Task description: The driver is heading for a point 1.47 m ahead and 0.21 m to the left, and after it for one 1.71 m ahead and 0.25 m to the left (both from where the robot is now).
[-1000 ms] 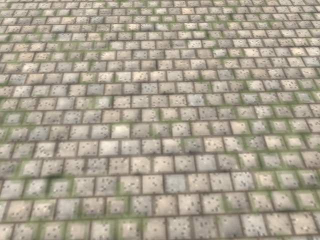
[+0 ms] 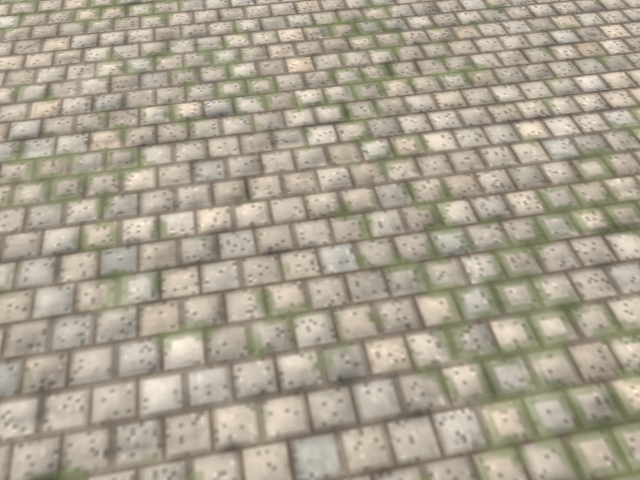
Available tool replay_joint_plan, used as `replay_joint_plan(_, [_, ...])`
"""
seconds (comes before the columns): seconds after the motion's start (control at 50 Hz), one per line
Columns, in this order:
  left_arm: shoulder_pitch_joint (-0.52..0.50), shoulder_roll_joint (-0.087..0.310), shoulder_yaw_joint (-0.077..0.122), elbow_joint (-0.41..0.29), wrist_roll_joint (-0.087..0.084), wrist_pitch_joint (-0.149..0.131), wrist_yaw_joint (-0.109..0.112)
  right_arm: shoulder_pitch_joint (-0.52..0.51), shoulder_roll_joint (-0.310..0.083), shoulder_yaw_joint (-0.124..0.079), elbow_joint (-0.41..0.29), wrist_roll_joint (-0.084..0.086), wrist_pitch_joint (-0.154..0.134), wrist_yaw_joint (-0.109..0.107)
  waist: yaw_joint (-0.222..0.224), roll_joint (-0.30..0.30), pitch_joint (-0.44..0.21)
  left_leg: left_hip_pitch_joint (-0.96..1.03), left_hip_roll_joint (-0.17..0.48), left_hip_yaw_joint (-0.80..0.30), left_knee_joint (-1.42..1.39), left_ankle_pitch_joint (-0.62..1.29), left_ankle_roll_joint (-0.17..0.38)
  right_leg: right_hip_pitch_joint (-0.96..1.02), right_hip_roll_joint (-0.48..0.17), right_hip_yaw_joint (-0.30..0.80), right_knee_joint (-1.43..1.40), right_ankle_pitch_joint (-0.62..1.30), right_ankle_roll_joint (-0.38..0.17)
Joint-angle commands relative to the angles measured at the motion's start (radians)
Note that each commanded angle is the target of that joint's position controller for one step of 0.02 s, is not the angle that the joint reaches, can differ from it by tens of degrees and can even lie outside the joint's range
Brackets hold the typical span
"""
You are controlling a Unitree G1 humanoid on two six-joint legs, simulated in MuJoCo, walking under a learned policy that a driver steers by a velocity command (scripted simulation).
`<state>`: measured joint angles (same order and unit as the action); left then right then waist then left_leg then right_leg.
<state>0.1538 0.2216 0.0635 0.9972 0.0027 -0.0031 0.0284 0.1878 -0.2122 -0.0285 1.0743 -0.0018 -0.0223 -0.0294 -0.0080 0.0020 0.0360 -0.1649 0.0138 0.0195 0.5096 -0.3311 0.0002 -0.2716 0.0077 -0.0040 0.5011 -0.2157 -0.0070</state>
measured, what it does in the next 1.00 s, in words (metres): walks ahead: left foot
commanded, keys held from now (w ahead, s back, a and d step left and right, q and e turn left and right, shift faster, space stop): no key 0.02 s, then w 0.98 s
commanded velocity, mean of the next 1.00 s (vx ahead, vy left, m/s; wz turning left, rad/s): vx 0.37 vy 0.00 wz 0.00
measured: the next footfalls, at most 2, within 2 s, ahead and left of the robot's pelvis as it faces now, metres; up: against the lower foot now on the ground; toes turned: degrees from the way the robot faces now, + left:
left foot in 0.76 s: +0.47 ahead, +0.11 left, +0.00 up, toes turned +3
right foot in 1.32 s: +0.79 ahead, -0.13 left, +0.00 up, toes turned -2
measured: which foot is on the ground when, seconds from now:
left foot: down 0.00-0.28, up 0.30-0.74, down 0.76-1.00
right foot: down 0.00-0.76, up 0.78-1.00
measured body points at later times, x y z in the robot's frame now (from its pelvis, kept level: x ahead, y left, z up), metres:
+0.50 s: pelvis +0.13 -0.04 +0.01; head +0.14 -0.05 +0.46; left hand +0.09 +0.20 -0.13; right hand +0.26 -0.30 -0.12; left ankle +0.19 +0.12 -0.66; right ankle +0.06 -0.12 -0.74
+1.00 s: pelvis +0.41 +0.03 +0.01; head +0.43 +0.04 +0.46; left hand +0.52 +0.30 -0.12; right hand +0.45 -0.23 -0.13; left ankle +0.43 +0.11 -0.74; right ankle +0.45 -0.14 -0.65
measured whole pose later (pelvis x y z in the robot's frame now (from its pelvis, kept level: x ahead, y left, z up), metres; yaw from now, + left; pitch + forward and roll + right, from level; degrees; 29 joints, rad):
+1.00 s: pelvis +0.41 +0.03 +0.01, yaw +0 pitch +0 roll +1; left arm 0.18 0.26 0.07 0.95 -0.02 -0.09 0.02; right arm 0.27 -0.23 -0.06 1.02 -0.01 -0.10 0.03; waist -0.04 -0.04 0.02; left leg -0.19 -0.08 0.08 0.32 -0.14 0.09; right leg -0.61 -0.13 0.04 1.10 -0.24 -0.05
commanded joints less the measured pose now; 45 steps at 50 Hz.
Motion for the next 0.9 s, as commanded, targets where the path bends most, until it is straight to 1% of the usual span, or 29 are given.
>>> replay_joint_plan(0.02, [-0.009,0.097,0.015,-0.023,-0.002,-0.007,0.006,0.036,-0.113,-0.018,-0.021,0.001,-0.003,-0.002,-0.004,-0.003,-0.053,-0.076,0.045,-0.039,-0.097,0.212,0.030,0.125,-0.048,0.048,-0.034,0.250,-0.038])
replay_joint_plan(0.04, [0.008,0.088,0.013,-0.007,-0.003,-0.005,0.007,0.061,-0.107,-0.018,-0.008,0.002,-0.001,-0.002,-0.006,0.005,-0.072,-0.065,0.039,-0.034,-0.110,0.112,0.035,0.130,-0.032,0.030,-0.027,0.152,-0.039])
replay_joint_plan(0.08, [0.006,0.093,0.018,0.003,-0.014,-0.003,0.007,0.070,-0.140,-0.031,-0.006,0.016,0.005,-0.004,-0.008,0.059,-0.015,-0.097,0.058,-0.084,-0.149,-0.203,0.086,0.048,0.021,-0.023,0.039,-0.190,-0.043])
replay_joint_plan(0.12, [-0.047,0.083,0.015,-0.020,-0.021,-0.025,0.003,0.116,-0.178,-0.044,-0.011,0.028,-0.007,-0.007,-0.035,0.132,0.080,-0.067,0.187,-0.274,-0.259,-0.443,0.170,-0.140,0.036,-0.056,0.154,-0.285,-0.044])
replay_joint_plan(0.14, [-0.075,0.071,0.012,-0.035,-0.027,-0.042,-0.004,0.125,-0.208,-0.054,-0.009,0.033,-0.019,-0.008,-0.038,0.168,0.129,-0.046,0.276,-0.391,-0.307,-0.468,0.218,-0.215,0.016,-0.057,0.216,-0.235,-0.052])
replay_joint_plan(0.18, [-0.096,0.070,0.012,-0.046,-0.033,-0.073,-0.019,0.124,-0.197,-0.057,-0.014,0.029,-0.046,-0.006,-0.031,0.162,0.161,-0.002,0.337,-0.446,-0.303,-0.311,0.247,-0.297,-0.038,-0.015,0.265,-0.226,-0.073])
replay_joint_plan(0.22, [-0.046,0.067,0.015,-0.030,-0.039,-0.090,-0.032,0.089,-0.183,-0.056,-0.030,0.036,-0.056,0.004,0.009,0.146,0.129,-0.003,0.296,-0.345,-0.247,-0.152,0.207,-0.198,-0.042,-0.036,0.137,-0.218,-0.088])
replay_joint_plan(0.26, [0.135,0.095,0.039,0.049,-0.036,-0.090,-0.032,0.019,-0.181,-0.056,-0.059,0.036,-0.052,0.012,0.095,0.110,0.050,-0.183,0.176,-0.182,-0.122,0.038,0.135,0.184,0.019,-0.070,0.005,-0.049,-0.084])
replay_joint_plan(0.28, [0.265,0.166,0.063,0.077,-0.029,-0.091,-0.027,-0.019,-0.146,-0.045,-0.085,0.034,-0.057,0.013,0.145,-0.049,0.006,-0.306,0.071,-0.044,0.160,0.177,0.070,0.328,-0.110,0.160,-0.110,-0.116,-0.139])
replay_joint_plan(0.3, [0.383,0.260,0.082,0.097,-0.028,-0.095,-0.035,-0.013,-0.091,-0.033,-0.123,0.027,-0.073,0.008,0.160,-0.323,-0.064,-0.517,-0.056,0.037,0.510,-0.070,0.009,0.491,-0.336,0.600,-0.285,-0.164,-0.281])
replay_joint_plan(0.32, [0.343,0.174,0.046,0.090,-0.012,-0.108,-0.041,-0.040,-0.119,-0.041,-0.134,0.037,-0.085,0.011,0.127,-0.223,-0.050,-0.618,-0.028,-0.089,0.699,-0.220,0.026,0.473,-0.395,0.706,-0.307,-0.153,-0.310])
replay_joint_plan(0.34, [0.267,0.122,0.027,0.069,-0.012,-0.118,-0.043,-0.024,-0.123,-0.043,-0.130,0.055,-0.094,0.021,0.084,-0.147,0.005,-0.674,0.025,-0.116,0.768,-0.153,0.058,0.440,-0.376,0.587,-0.284,-0.107,-0.280])
replay_joint_plan(0.38, [0.187,0.099,0.010,0.038,-0.011,-0.122,-0.051,-0.023,-0.126,-0.051,-0.118,0.046,-0.099,0.026,0.044,-0.057,0.029,-0.662,0.095,-0.094,0.696,0.021,0.086,0.370,-0.303,0.381,-0.303,0.015,-0.215])
replay_joint_plan(0.4, [0.180,0.079,-0.001,0.036,-0.008,-0.118,-0.050,-0.030,-0.135,-0.059,-0.117,0.037,-0.094,0.029,0.034,-0.058,0.028,-0.619,0.115,-0.080,0.641,0.070,0.084,0.338,-0.267,0.298,-0.316,0.109,-0.189])
replay_joint_plan(0.42, [0.198,0.074,-0.005,0.040,-0.005,-0.111,-0.047,-0.024,-0.120,-0.060,-0.116,0.033,-0.087,0.034,0.029,-0.076,0.021,-0.587,0.118,-0.063,0.600,0.098,0.074,0.321,-0.245,0.242,-0.324,0.177,-0.179])
replay_joint_plan(0.48, [0.250,0.112,-0.004,0.051,-0.002,-0.102,-0.027,-0.098,-0.083,-0.053,-0.147,0.022,-0.068,0.038,0.038,-0.060,0.037,-0.600,0.111,-0.023,0.465,0.178,0.028,0.294,-0.229,0.165,-0.358,0.291,-0.191])
replay_joint_plan(0.54, [0.254,0.134,-0.002,0.042,0.001,-0.096,-0.013,-0.228,-0.060,-0.038,-0.199,0.022,-0.066,0.042,0.060,-0.065,0.073,-0.552,0.083,0.005,0.239,0.306,0.010,0.224,-0.202,0.099,-0.396,0.279,-0.179])
replay_joint_plan(0.62, [0.319,0.134,0.003,0.063,-0.011,-0.094,-0.010,-0.335,-0.067,-0.028,-0.239,0.031,-0.068,0.058,0.083,-0.076,0.113,-0.495,0.051,0.027,0.087,0.388,0.029,0.242,-0.221,0.061,-0.420,0.253,-0.177])
replay_joint_plan(0.68, [0.317,0.142,0.013,0.069,-0.018,-0.085,-0.008,-0.357,-0.090,-0.031,-0.266,0.034,-0.078,0.075,0.058,-0.080,0.106,-0.487,0.044,0.014,0.025,0.343,0.071,0.352,-0.263,0.046,-0.359,0.368,-0.160])
replay_joint_plan(0.72, [0.288,0.171,0.023,0.059,-0.014,-0.076,-0.007,-0.273,-0.135,-0.051,-0.255,0.033,-0.081,0.077,-0.003,-0.114,0.024,-0.339,-0.005,0.044,0.026,0.282,0.102,0.398,-0.272,0.030,-0.239,0.681,-0.139])
replay_joint_plan(0.74, [0.271,0.175,0.025,0.054,-0.011,-0.068,-0.007,-0.152,-0.168,-0.071,-0.224,0.033,-0.080,0.073,-0.070,-0.129,-0.055,-0.181,-0.041,0.068,0.029,0.262,0.125,0.388,-0.251,0.006,-0.093,0.844,-0.121])
replay_joint_plan(0.76, [0.256,0.162,0.018,0.044,-0.006,-0.062,-0.007,0.027,-0.209,-0.094,-0.171,0.033,-0.074,0.065,-0.150,-0.123,-0.156,0.072,-0.033,0.052,0.039,0.270,0.155,0.276,-0.206,-0.021,0.124,0.834,-0.090])
replay_joint_plan(0.78, [0.294,0.107,0.001,0.022,0.005,-0.064,-0.012,0.196,-0.278,-0.113,-0.136,0.014,-0.070,0.054,-0.167,0.021,-0.298,0.414,0.184,-0.241,0.041,0.164,0.236,-0.027,-0.120,-0.052,0.473,0.473,-0.054])
replay_joint_plan(0.8, [0.397,-0.024,-0.036,0.028,-0.009,-0.090,-0.024,0.237,-0.292,-0.105,-0.119,0.005,-0.070,0.063,-0.093,0.265,-0.444,0.610,0.381,-0.744,-0.148,-0.071,0.368,-0.303,0.060,0.058,0.778,-0.333,-0.017])
replay_joint_plan(0.82, [0.290,0.081,-0.010,0.014,-0.039,-0.115,-0.030,0.183,-0.210,-0.081,-0.122,0.016,-0.075,0.065,-0.117,0.183,-0.342,0.535,0.339,-0.755,-0.233,-0.154,0.315,-0.413,0.013,0.157,0.890,-0.339,-0.042])
replay_joint_plan(0.84, [0.196,0.129,0.002,-0.022,-0.057,-0.129,-0.029,0.083,-0.173,-0.069,-0.140,0.021,-0.083,0.064,-0.092,0.138,-0.190,0.378,0.316,-0.592,-0.252,-0.085,0.274,-0.467,-0.039,0.117,0.892,-0.250,-0.058])
replay_joint_plan(0.86, [0.150,0.135,0.005,-0.033,-0.050,-0.135,-0.019,-0.004,-0.150,-0.060,-0.158,0.012,-0.091,0.066,-0.053,0.034,-0.126,0.210,0.287,-0.475,-0.279,0.027,0.253,-0.417,-0.095,0.098,0.837,-0.147,-0.064])
replay_joint_plan(0.88, [0.140,0.131,0.016,-0.032,-0.033,-0.127,-0.011,-0.048,-0.121,-0.052,-0.162,-0.002,-0.098,0.071,-0.017,0.017,-0.082,0.079,0.255,-0.382,-0.302,0.131,0.239,-0.359,-0.131,0.089,0.783,-0.092,-0.065])
replay_joint_plan(0.9, [0.173,0.111,0.017,-0.028,-0.027,-0.112,-0.009,-0.060,-0.099,-0.044,-0.157,-0.012,-0.102,0.074,0.019,0.040,-0.082,0.007,0.228,-0.324,-0.327,0.163,0.233,-0.295,-0.157,0.099,0.751,-0.063,-0.068])
Velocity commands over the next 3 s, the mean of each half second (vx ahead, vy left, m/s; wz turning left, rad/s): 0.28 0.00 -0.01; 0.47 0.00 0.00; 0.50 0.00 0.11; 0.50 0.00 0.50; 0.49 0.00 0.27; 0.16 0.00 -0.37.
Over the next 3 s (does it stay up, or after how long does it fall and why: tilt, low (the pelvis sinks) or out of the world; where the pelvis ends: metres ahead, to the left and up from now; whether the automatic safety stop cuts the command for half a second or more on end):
stays up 1.39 0.22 0.00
